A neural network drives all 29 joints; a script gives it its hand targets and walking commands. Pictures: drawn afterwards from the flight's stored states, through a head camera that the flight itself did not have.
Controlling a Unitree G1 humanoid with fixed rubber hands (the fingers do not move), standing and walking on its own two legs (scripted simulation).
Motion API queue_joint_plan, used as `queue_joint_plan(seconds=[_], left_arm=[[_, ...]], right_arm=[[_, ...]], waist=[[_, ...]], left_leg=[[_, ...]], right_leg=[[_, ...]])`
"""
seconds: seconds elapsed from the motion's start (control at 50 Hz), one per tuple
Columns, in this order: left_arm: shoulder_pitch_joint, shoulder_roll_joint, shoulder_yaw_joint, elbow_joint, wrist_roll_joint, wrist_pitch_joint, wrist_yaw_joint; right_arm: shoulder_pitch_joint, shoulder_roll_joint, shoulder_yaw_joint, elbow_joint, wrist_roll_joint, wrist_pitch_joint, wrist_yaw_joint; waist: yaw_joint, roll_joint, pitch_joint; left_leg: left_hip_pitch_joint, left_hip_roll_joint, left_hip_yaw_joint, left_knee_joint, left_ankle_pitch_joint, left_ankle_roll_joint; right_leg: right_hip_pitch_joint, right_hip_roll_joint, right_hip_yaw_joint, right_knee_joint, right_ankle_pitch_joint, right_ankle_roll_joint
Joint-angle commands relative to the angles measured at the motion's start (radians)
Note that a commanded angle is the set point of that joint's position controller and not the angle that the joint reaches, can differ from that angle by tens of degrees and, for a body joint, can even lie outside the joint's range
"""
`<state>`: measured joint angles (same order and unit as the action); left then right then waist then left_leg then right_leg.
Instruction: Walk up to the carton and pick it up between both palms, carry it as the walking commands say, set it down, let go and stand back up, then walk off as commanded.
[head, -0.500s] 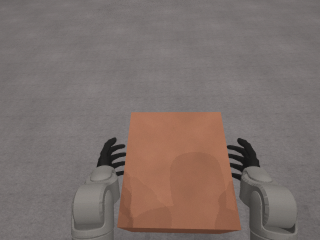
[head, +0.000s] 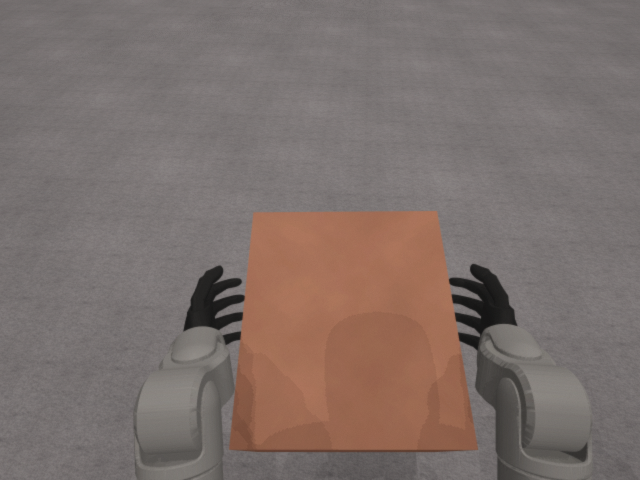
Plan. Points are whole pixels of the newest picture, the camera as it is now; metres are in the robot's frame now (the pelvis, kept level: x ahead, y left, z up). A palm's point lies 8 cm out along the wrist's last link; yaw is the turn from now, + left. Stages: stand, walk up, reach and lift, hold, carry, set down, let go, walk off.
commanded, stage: carry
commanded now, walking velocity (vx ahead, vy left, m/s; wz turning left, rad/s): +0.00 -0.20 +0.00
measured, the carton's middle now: (345, 334) +0.30 +0.01 +0.03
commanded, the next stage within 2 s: none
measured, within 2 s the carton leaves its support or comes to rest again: neither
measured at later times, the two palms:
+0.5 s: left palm (318, 408) +0.18 +0.04 +0.11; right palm out of the picture +0.20 -0.27 +0.12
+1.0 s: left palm out of the picture +0.13 -0.11 +0.09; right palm out of the picture +0.15 -0.42 +0.11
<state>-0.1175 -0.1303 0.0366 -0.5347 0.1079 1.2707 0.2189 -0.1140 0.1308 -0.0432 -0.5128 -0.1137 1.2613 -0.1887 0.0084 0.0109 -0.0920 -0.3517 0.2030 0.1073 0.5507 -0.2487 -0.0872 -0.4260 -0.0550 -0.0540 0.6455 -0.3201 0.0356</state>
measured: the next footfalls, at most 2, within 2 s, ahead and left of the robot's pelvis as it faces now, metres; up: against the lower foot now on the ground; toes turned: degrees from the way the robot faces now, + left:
right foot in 0.04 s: +0.07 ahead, -0.17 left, +0.00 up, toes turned -5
left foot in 0.32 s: -0.03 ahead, -0.01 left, +0.00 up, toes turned +12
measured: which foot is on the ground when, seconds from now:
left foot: down 0.00-0.04, up 0.06-0.30, down 0.32-0.66, up 0.68-0.92, down 0.94-1.00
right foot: up 0.00-0.02, down 0.04-0.34, up 0.36-0.64, down 0.66-0.96, up 0.98-1.00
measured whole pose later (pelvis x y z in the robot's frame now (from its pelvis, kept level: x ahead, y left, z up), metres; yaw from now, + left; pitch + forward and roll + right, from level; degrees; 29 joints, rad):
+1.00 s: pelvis -0.11 -0.28 +0.00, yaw +2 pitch +4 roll -1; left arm -0.08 -0.13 0.04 -0.50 0.11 1.24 0.21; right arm -0.11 0.13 -0.04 -0.46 -0.10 1.25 -0.19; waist 0.00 -0.04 -0.10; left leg -0.30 0.04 0.18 0.56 -0.32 0.04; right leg -0.48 0.03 -0.13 0.64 -0.28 -0.04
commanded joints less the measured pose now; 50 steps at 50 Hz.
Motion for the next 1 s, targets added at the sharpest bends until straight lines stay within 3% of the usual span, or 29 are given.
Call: queue_joint_plan(seconds=[0.0,0.02,0.04,0.06,0.1,0.14,0.24,0.28,0.3,0.32,0.34,0.36,0.4,0.46,0.56,0.6,0.62,0.64,0.66,0.68,0.7,0.74,0.78,0.86,0.9,0.92,0.94,0.96,0.98], left_arm=[[-0.294,-0.905,-0.601,-0.009,-0.363,0.010,-0.249],[-0.291,-0.891,-0.593,-0.002,-0.362,0.011,-0.254],[-0.292,-0.887,-0.575,0.030,-0.351,0.004,-0.256],[-0.301,-0.928,-0.574,-0.002,-0.369,-0.005,-0.261],[-0.307,-0.985,-0.570,-0.022,-0.365,-0.028,-0.272],[-0.331,-0.998,-0.559,-0.015,-0.360,-0.046,-0.274],[-0.264,-0.963,-0.578,0.010,-0.351,-0.045,-0.264],[-0.265,-0.958,-0.599,0.009,-0.356,-0.040,-0.258],[-0.278,-0.952,-0.606,0.010,-0.355,-0.038,-0.254],[-0.291,-0.952,-0.616,0.003,-0.360,-0.033,-0.253],[-0.383,-0.956,-0.644,-0.055,-0.382,-0.029,-0.261],[-0.419,-0.978,-0.652,-0.068,-0.386,-0.033,-0.260],[-0.422,-0.994,-0.666,-0.074,-0.406,-0.038,-0.264],[-0.362,-0.971,-0.665,-0.042,-0.403,-0.027,-0.259],[-0.330,-0.931,-0.636,-0.037,-0.377,-0.003,-0.244],[-0.307,-0.919,-0.619,-0.025,-0.367,0.004,-0.245],[-0.295,-0.911,-0.608,-0.019,-0.364,0.007,-0.246],[-0.286,-0.899,-0.597,-0.011,-0.360,0.008,-0.250],[-0.295,-0.882,-0.593,-0.002,-0.357,0.009,-0.254],[-0.289,-0.910,-0.573,0.009,-0.360,-0.005,-0.256],[-0.287,-0.942,-0.569,-0.014,-0.371,-0.011,-0.265],[-0.304,-0.983,-0.566,-0.023,-0.362,-0.033,-0.271],[-0.317,-0.996,-0.560,-0.018,-0.360,-0.046,-0.271],[-0.267,-0.968,-0.581,-0.004,-0.355,-0.046,-0.263],[-0.266,-0.960,-0.604,-0.006,-0.361,-0.040,-0.256],[-0.270,-0.952,-0.610,-0.002,-0.360,-0.037,-0.253],[-0.287,-0.950,-0.619,-0.003,-0.360,-0.034,-0.249],[-0.360,-0.948,-0.645,-0.055,-0.380,-0.027,-0.256],[-0.406,-0.969,-0.655,-0.073,-0.384,-0.030,-0.255]], right_arm=[[-0.303,0.875,0.571,-0.047,0.360,0.005,0.237],[-0.298,0.873,0.571,-0.041,0.360,0.006,0.236],[-0.321,0.863,0.593,-0.049,0.370,0.009,0.238],[-0.389,0.914,0.636,-0.090,0.408,0.007,0.244],[-0.439,0.973,0.678,-0.112,0.438,-0.008,0.255],[-0.449,0.984,0.687,-0.114,0.447,-0.021,0.257],[-0.386,0.931,0.649,-0.067,0.426,-0.018,0.250],[-0.346,0.924,0.627,-0.039,0.412,-0.015,0.253],[-0.339,0.925,0.620,-0.021,0.408,-0.013,0.256],[-0.325,0.916,0.610,-0.004,0.398,-0.011,0.258],[-0.304,0.922,0.575,0.023,0.378,-0.017,0.258],[-0.327,0.943,0.576,-0.003,0.385,-0.024,0.261],[-0.337,0.945,0.577,-0.036,0.376,-0.036,0.260],[-0.310,0.915,0.561,-0.039,0.362,-0.031,0.253],[-0.296,0.885,0.562,-0.050,0.361,-0.007,0.242],[-0.301,0.881,0.569,-0.047,0.361,0.000,0.238],[-0.298,0.878,0.572,-0.048,0.361,0.002,0.238],[-0.300,0.876,0.574,-0.044,0.362,0.003,0.237],[-0.283,0.872,0.577,-0.039,0.362,0.004,0.237],[-0.364,0.889,0.626,-0.089,0.394,0.007,0.240],[-0.403,0.934,0.654,-0.106,0.420,0.003,0.245],[-0.438,0.975,0.683,-0.112,0.441,-0.010,0.256],[-0.437,0.977,0.685,-0.114,0.447,-0.021,0.257],[-0.387,0.932,0.655,-0.080,0.430,-0.019,0.252],[-0.341,0.918,0.630,-0.050,0.415,-0.015,0.253],[-0.331,0.919,0.623,-0.032,0.409,-0.013,0.255],[-0.332,0.913,0.616,-0.020,0.404,-0.010,0.258],[-0.291,0.914,0.578,0.021,0.380,-0.015,0.258],[-0.320,0.932,0.576,-0.006,0.389,-0.020,0.262]], waist=[[-0.008,0.156,-0.185],[-0.011,-0.024,-0.199],[-0.007,-0.309,-0.201],[-0.005,-0.326,-0.210],[-0.007,-0.210,-0.207],[-0.011,-0.194,-0.205],[0.006,-0.194,-0.256],[-0.006,-0.135,-0.281],[-0.009,-0.082,-0.274],[-0.015,0.109,-0.223],[-0.032,0.317,-0.129],[-0.022,0.226,-0.135],[-0.022,0.093,-0.143],[-0.020,0.135,-0.148],[-0.027,0.253,-0.143],[-0.012,0.251,-0.157],[-0.009,0.210,-0.170],[-0.008,0.100,-0.186],[-0.015,-0.152,-0.204],[-0.005,-0.358,-0.219],[-0.005,-0.319,-0.216],[-0.008,-0.201,-0.205],[-0.010,-0.187,-0.208],[0.006,-0.190,-0.250],[-0.003,-0.142,-0.274],[-0.008,-0.100,-0.277],[-0.007,0.055,-0.235],[-0.030,0.311,-0.136],[-0.022,0.253,-0.124]], left_leg=[[0.061,0.061,-0.042,0.018,0.151,0.062],[-0.037,0.000,0.000,0.146,-0.033,0.028],[-0.209,-0.103,0.085,0.280,-0.329,-0.008],[-0.166,-0.113,-0.007,0.502,-0.416,0.013],[-0.163,-0.118,-0.052,0.638,-0.336,0.037],[-0.157,-0.104,-0.024,0.564,-0.254,0.037],[-0.036,-0.160,0.025,0.186,-0.281,0.070],[0.129,-0.149,0.071,-0.099,-0.090,0.075],[0.270,-0.065,-0.006,-0.214,-0.003,0.091],[0.367,0.153,-0.284,-0.305,-0.035,0.155],[0.309,0.369,-0.477,-0.324,0.267,0.266],[0.310,0.368,-0.413,-0.272,0.449,0.299],[0.254,0.231,-0.212,-0.226,0.412,0.242],[0.237,0.127,-0.078,-0.171,0.497,0.175],[0.156,0.119,-0.075,-0.151,0.322,0.140],[0.122,0.114,-0.071,-0.092,0.229,0.110],[0.089,0.087,-0.055,-0.039,0.182,0.082],[0.038,0.042,-0.015,0.059,0.118,0.048],[-0.123,-0.049,0.048,0.206,-0.168,0.002],[-0.170,-0.112,0.049,0.385,-0.406,0.004],[-0.162,-0.119,-0.024,0.554,-0.411,0.023],[-0.155,-0.111,-0.047,0.643,-0.310,0.037],[-0.146,-0.107,-0.016,0.536,-0.264,0.038],[-0.041,-0.155,0.022,0.221,-0.291,0.068],[0.096,-0.160,0.070,-0.041,-0.151,0.074],[0.235,-0.096,0.030,-0.190,-0.011,0.084],[0.351,0.084,-0.201,-0.298,-0.072,0.123],[0.332,0.345,-0.475,-0.330,0.222,0.242],[0.326,0.384,-0.441,-0.287,0.452,0.301]], right_leg=[[0.178,0.032,-0.056,-0.255,0.094,-0.009],[0.256,-0.108,0.094,-0.329,0.261,-0.025],[0.296,-0.296,0.301,-0.347,0.473,-0.139],[0.229,-0.261,0.254,-0.283,0.565,-0.206],[0.180,-0.193,0.128,-0.268,0.414,-0.200],[0.193,-0.149,0.073,-0.256,0.359,-0.194],[0.228,-0.201,0.188,-0.290,0.334,-0.233],[0.200,-0.168,0.150,-0.273,0.281,-0.187],[0.083,-0.139,0.121,-0.228,0.221,-0.133],[-0.120,-0.046,0.044,-0.097,0.133,-0.058],[-0.307,0.026,-0.017,0.084,-0.108,-0.014],[-0.312,-0.008,0.084,0.258,-0.128,-0.011],[-0.256,-0.031,0.111,0.394,-0.023,-0.011],[-0.198,0.006,0.048,0.314,0.035,-0.003],[-0.052,0.036,-0.054,0.051,-0.041,0.008],[0.049,0.049,-0.077,-0.125,0.030,-0.003],[0.131,0.054,-0.080,-0.202,0.070,-0.011],[0.220,-0.004,-0.021,-0.291,0.141,-0.014],[0.306,-0.207,0.205,-0.351,0.397,-0.056],[0.271,-0.280,0.270,-0.302,0.546,-0.175],[0.247,-0.240,0.221,-0.273,0.558,-0.208],[0.185,-0.180,0.107,-0.270,0.389,-0.202],[0.203,-0.153,0.077,-0.256,0.368,-0.203],[0.226,-0.199,0.182,-0.290,0.344,-0.237],[0.216,-0.172,0.160,-0.278,0.300,-0.202],[0.128,-0.150,0.127,-0.245,0.251,-0.151],[-0.056,-0.079,0.075,-0.130,0.183,-0.087],[-0.291,0.024,-0.024,0.039,-0.053,-0.027],[-0.327,0.005,0.067,0.243,-0.136,-0.015]])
